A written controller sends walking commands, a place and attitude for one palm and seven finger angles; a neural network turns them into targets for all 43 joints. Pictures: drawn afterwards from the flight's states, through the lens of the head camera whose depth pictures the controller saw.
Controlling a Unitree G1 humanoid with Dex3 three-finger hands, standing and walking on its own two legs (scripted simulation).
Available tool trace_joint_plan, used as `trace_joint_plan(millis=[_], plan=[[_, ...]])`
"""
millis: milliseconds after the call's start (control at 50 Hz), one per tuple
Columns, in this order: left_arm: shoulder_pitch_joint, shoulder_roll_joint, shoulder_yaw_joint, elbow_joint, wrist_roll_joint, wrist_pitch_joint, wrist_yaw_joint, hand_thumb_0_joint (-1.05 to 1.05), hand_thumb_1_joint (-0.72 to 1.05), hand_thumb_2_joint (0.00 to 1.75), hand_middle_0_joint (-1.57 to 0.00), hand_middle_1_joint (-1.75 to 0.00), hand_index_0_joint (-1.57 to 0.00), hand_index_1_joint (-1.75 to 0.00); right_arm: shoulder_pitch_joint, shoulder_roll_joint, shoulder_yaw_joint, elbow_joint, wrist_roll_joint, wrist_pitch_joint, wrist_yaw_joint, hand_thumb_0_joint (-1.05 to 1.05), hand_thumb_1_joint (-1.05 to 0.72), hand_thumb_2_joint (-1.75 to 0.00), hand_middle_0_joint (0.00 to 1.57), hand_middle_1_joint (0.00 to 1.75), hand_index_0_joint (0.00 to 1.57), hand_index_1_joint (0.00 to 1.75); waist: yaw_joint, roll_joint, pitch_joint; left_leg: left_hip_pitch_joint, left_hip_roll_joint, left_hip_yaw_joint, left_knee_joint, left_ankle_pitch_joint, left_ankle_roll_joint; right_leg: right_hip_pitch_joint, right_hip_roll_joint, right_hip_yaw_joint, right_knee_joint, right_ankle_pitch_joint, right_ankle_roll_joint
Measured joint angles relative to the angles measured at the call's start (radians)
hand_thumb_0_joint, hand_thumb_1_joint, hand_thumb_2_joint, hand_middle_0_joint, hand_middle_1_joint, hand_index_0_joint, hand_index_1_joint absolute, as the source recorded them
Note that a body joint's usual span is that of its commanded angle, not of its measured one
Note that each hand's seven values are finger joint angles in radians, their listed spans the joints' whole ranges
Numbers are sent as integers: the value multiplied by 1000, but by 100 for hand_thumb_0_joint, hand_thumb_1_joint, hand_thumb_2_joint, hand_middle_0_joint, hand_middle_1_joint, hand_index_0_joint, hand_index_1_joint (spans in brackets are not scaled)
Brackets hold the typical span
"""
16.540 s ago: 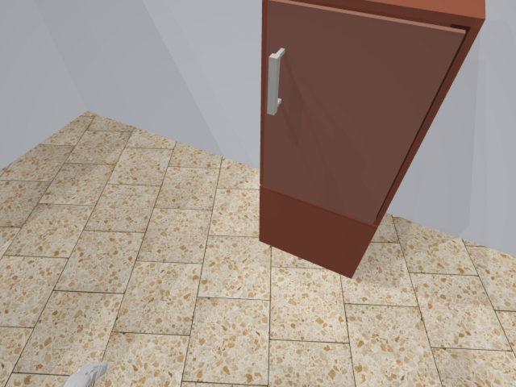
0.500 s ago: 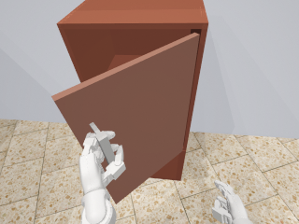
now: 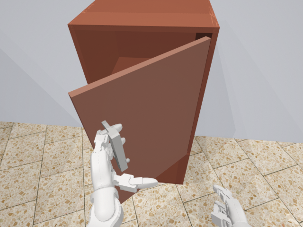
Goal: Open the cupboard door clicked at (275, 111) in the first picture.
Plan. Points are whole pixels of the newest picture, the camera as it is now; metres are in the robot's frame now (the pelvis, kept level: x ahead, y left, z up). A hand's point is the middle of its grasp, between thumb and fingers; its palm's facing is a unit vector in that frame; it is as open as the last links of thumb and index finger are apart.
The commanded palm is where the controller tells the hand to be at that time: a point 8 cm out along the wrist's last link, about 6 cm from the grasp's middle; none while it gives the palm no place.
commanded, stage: open thumb and fingers to let go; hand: left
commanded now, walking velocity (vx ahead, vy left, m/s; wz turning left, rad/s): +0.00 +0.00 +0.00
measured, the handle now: (114, 147) +0.29 +0.12 +0.09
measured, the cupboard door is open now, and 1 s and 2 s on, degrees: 44 48 47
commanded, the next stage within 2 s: slide the hand sideways off the handle in 0.12 s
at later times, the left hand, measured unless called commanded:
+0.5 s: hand (133, 179) +0.21 +0.06 +0.10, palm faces -0.15 -0.99 +0.01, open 16.3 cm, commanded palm +0.18 +0.12 +0.09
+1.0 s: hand (110, 194) +0.17 +0.10 +0.09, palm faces -0.03 -1.00 -0.02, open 16.1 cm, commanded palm +0.13 +0.16 +0.09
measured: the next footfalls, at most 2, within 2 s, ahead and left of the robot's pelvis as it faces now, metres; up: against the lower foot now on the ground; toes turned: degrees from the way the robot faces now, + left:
none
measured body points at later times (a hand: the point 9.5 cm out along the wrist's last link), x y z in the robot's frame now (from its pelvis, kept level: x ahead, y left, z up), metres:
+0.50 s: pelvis +0.00 +0.01 -0.01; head +0.00 -0.01 +0.44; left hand +0.21 +0.11 +0.10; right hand +0.19 -0.19 -0.08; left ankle -0.01 +0.11 -0.72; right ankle +0.04 -0.09 -0.72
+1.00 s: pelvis +0.01 +0.00 -0.01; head +0.02 -0.01 +0.44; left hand +0.17 +0.16 +0.10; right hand +0.20 -0.22 -0.07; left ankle -0.01 +0.11 -0.72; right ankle +0.04 -0.09 -0.72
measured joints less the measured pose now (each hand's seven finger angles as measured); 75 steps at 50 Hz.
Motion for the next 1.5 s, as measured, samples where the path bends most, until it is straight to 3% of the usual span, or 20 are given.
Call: trace_joint_plan(millis=[120, 260, 320, 380, 420, 460, 560, 700, 980, 1140, 1300, 1420, 1500], plan=[[-2, 12, -21, -20, -1, 27, -2, -1, -49, 30, -28, -69, -26, -71, -18, 5, 3, -2, 4, 16, 17, 2, -90, -89, 20, 30, 20, 30, 1, 1, 0, -5, -2, 5, 19, -13, 5, -6, -3, 5, 19, -11, 5], [-3, 12, -20, -38, 9, 40, -18, -1, -50, 30, -37, -59, -34, -61, -35, 0, 8, 1, 4, 29, 23, 2, -90, -89, 20, 30, 20, 30, 8, 4, 9, -13, -4, 0, 33, -19, 7, -10, -5, 0, 28, -16, 7], [36, 31, 0, -69, 11, 14, -181, -1, -50, 30, -32, -52, -28, -55, 0, -13, 4, -38, 15, 5, 16, 1, -90, -89, 20, 30, 20, 30, 17, 6, 17, -19, -10, -5, 38, -19, 10, -15, -11, -4, 36, -20, 8], [75, 81, 5, -94, -24, -27, -355, -1, -50, 30, -27, -44, -20, -47, 37, -27, 7, -59, 28, -27, 1, 1, -90, -89, 20, 30, 20, 30, 24, 8, 15, -26, -15, -7, 44, -21, 13, -22, -17, -6, 46, -25, 11], [91, 106, 1, -104, -54, -50, -433, -1, -50, 30, -23, -40, -16, -43, 52, -34, 11, -66, 37, -53, -8, 1, -90, -89, 20, 30, 20, 30, 21, 9, 18, -32, -17, -7, 52, -24, 14, -28, -19, -6, 53, -28, 13], [96, 115, -4, -109, -79, -60, -473, -1, -50, 30, -21, -37, -15, -39, 60, -35, 16, -68, 43, -77, -15, 2, -90, -89, 20, 30, 20, 30, 16, 7, 20, -40, -16, -3, 59, -27, 15, -36, -18, -3, 59, -29, 14], [108, 109, 2, -117, -90, -60, -466, -1, -51, 30, -17, -32, -17, -35, 71, -23, 23, -73, 44, -109, -15, 2, -90, -89, 20, 30, 20, 30, 5, -8, 14, -51, -11, 15, 61, -29, 13, -58, -13, 16, 68, -27, 13], [181, 124, 46, -157, -96, -52, -454, -1, -50, 30, -21, -33, -20, -34, 82, -14, 30, -84, 42, -104, -4, 2, -90, -89, 20, 30, 20, 30, -5, -9, -10, -43, 0, 34, 53, -34, 10, -62, 1, 34, 67, -28, 10], [402, 165, 145, -285, -146, -134, -525, -1, -50, 30, -20, -32, -20, -33, 98, -49, -1, -127, 44, -151, -11, 2, -90, -89, 20, 30, 20, 30, 5, -2, -22, -105, 11, 11, 117, -68, 1, -110, 8, 10, 111, -57, 1], [448, 193, 196, -304, -179, -177, -592, -1, -50, 30, -20, -32, -18, -32, 104, -41, -9, -125, 52, -171, -25, 2, -90, -89, 20, 30, 20, 30, 11, -2, -35, -148, 13, 4, 161, -91, -2, -150, 8, 3, 152, -80, -2], [484, 217, 263, -310, -236, -181, -651, -1, -50, 30, -21, -32, -20, -33, 98, -28, -12, -109, 68, -170, -38, 2, -90, -89, 20, 30, 20, 30, 11, 2, -45, -159, 18, 5, 180, -103, -2, -161, 12, 4, 166, -88, -1], [526, 217, 337, -298, -276, -181, -658, -1, -50, 30, -19, -31, -19, -32, 94, -31, -20, -103, 77, -174, -47, 2, -90, -89, 20, 30, 20, 30, 20, 4, -47, -163, 18, 0, 193, -110, 1, -159, 12, -1, 168, -90, 2], [528, 208, 338, -291, -292, -201, -680, -1, -50, 30, -17, -30, -17, -31, 92, -45, -20, -105, 78, -200, -48, 2, -90, -89, 20, 30, 20, 30, 25, 8, -43, -181, 15, -11, 211, -113, 6, -166, 8, -11, 173, -90, 7]])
